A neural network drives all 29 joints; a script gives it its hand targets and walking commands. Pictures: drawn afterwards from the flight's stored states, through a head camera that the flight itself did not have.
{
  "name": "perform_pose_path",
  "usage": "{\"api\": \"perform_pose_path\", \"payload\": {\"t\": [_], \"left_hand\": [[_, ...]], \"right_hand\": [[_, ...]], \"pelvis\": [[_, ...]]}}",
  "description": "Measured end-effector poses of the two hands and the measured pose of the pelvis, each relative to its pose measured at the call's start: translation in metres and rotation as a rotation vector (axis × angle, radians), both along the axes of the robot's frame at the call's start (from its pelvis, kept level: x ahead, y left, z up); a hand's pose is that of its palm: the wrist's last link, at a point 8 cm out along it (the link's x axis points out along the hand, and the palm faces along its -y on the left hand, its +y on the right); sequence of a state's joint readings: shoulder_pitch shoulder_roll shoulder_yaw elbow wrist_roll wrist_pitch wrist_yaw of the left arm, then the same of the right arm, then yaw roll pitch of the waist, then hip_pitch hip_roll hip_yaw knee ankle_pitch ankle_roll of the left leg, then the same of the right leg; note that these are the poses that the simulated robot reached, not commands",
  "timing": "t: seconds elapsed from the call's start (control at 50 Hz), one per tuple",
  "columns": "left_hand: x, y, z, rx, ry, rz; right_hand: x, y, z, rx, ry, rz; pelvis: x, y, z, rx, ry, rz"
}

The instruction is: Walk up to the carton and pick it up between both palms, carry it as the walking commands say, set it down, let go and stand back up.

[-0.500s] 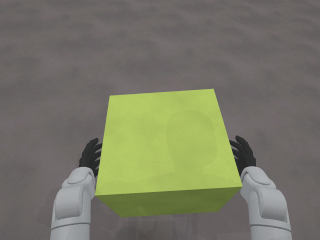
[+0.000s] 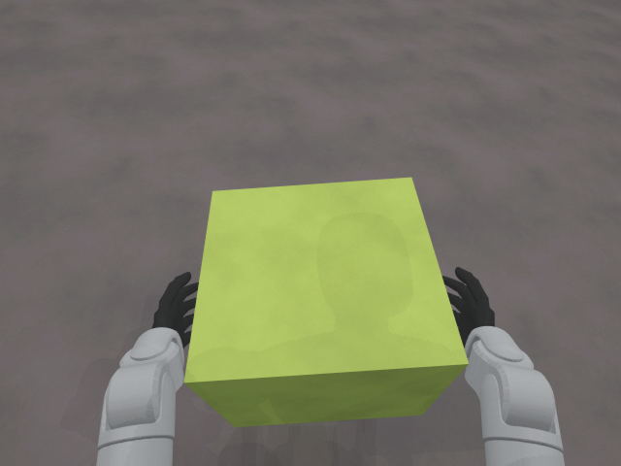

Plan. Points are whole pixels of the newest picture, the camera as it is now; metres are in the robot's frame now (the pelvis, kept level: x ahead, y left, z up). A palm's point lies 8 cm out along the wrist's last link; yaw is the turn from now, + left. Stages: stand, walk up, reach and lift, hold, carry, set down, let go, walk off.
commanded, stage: carry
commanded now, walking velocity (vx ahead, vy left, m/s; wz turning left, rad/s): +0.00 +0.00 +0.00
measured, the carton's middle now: (320, 306) +0.35 +0.00 -0.03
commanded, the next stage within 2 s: none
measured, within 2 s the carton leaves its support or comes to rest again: neither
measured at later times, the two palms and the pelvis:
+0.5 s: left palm (214, 170) +0.60 +0.18 +0.00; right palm (424, 160) +0.60 -0.19 +0.04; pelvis +0.32 -0.01 +0.00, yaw -1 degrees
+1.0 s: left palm (238, 83) +0.92 +0.18 -0.01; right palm (397, 72) +0.92 -0.20 +0.04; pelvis +0.66 -0.01 -0.01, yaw -1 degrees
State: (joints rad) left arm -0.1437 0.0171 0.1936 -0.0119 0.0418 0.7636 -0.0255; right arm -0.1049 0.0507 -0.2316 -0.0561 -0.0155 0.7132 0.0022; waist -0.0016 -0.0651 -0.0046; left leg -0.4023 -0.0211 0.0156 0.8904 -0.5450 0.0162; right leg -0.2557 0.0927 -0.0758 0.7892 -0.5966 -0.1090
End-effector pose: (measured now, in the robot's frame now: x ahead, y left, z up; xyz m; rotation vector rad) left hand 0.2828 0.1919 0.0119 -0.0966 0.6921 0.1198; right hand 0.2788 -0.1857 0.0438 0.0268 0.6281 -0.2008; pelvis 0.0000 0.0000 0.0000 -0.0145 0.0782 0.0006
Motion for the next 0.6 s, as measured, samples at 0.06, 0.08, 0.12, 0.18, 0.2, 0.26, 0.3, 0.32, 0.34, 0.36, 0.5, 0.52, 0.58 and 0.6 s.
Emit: {"api": "perform_pose_path", "payload": {"t": [0.06,0.08,0.12,0.18,0.2,0.26,0.3,0.32,0.34,0.36,0.5,0.52,0.58,0.6], "left_hand": [[0.047,0.002,0.01,0.021,-0.033,-0.027],[0.061,0.002,0.013,0.036,-0.035,-0.037],[0.089,0.003,0.017,0.067,-0.032,-0.055],[0.13,0.0,0.011,0.102,-0.008,-0.073],[0.142,-0.001,0.006,0.106,0.005,-0.076],[0.176,-0.007,-0.015,0.095,0.039,-0.068],[0.193,-0.009,-0.026,0.076,0.067,-0.043],[0.201,-0.009,-0.03,0.061,0.08,-0.029],[0.208,-0.009,-0.031,0.046,0.089,-0.016],[0.216,-0.009,-0.031,0.03,0.096,-0.004],[0.313,-0.007,-0.009,-0.008,0.024,0.022],[0.33,-0.006,-0.004,-0.002,0.002,0.015],[0.38,-0.003,0.009,0.015,-0.038,-0.009],[0.395,-0.002,0.012,0.027,-0.041,-0.019]], "right_hand": [[0.037,0.002,0.003,0.011,-0.032,-0.018],[0.047,0.002,0.0,0.025,-0.035,-0.028],[0.067,0.002,-0.009,0.057,-0.031,-0.046],[0.1,0.001,-0.03,0.092,-0.006,-0.063],[0.111,-0.001,-0.037,0.099,0.005,-0.068],[0.148,-0.007,-0.054,0.099,0.039,-0.067],[0.175,-0.01,-0.059,0.089,0.066,-0.052],[0.187,-0.01,-0.056,0.078,0.079,-0.042],[0.2,-0.01,-0.051,0.066,0.088,-0.033],[0.214,-0.01,-0.045,0.054,0.095,-0.023],[0.325,-0.006,-0.002,-0.004,0.021,0.019],[0.339,-0.005,0.002,-0.004,0.0,0.015],[0.376,-0.003,0.005,0.003,-0.037,0.001],[0.386,-0.002,0.003,0.013,-0.041,-0.008]], "pelvis": [[0.035,0.006,0.0,-0.008,0.032,-0.022],[0.047,0.009,0.0,-0.018,0.039,-0.029],[0.071,0.013,-0.003,-0.035,0.053,-0.038],[0.107,0.015,-0.011,-0.039,0.073,-0.044],[0.12,0.014,-0.015,-0.038,0.077,-0.045],[0.168,0.006,-0.029,-0.023,0.06,-0.041],[0.2,0.0,-0.032,-0.031,0.02,-0.028],[0.215,-0.002,-0.03,-0.032,0.002,-0.017],[0.23,-0.005,-0.027,-0.031,-0.008,-0.008],[0.244,-0.008,-0.022,-0.028,-0.015,-0.002],[0.32,-0.011,0.003,-0.01,0.003,-0.011],[0.331,-0.009,0.004,-0.011,0.009,-0.015],[0.365,-0.002,0.005,-0.019,0.032,-0.029],[0.377,0.001,0.004,-0.026,0.041,-0.036]]}}
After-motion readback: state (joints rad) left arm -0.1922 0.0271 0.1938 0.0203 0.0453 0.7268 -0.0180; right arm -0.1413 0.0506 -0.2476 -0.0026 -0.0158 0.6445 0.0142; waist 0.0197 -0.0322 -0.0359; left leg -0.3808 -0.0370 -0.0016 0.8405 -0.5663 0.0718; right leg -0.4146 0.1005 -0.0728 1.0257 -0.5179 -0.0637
